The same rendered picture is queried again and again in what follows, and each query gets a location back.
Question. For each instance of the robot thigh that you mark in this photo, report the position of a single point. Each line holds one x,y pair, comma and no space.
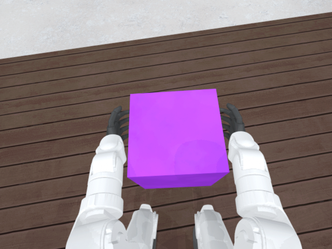
211,231
142,229

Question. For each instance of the carton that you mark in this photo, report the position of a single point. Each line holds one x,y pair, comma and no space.
176,139

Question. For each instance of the robot left thigh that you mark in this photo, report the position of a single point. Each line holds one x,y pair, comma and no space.
142,229

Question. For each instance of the robot right forearm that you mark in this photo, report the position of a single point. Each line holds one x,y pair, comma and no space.
255,195

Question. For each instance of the robot right thigh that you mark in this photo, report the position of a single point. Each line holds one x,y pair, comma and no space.
211,231

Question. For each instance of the robot left upper arm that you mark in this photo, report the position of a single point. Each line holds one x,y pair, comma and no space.
104,234

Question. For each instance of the robot right hand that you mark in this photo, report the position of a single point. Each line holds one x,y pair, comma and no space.
235,120

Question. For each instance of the robot right upper arm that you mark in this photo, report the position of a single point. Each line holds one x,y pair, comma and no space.
259,233

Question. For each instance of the robot left hand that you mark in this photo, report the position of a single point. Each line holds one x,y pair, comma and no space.
114,123

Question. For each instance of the robot left forearm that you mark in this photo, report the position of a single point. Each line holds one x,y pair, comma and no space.
103,198

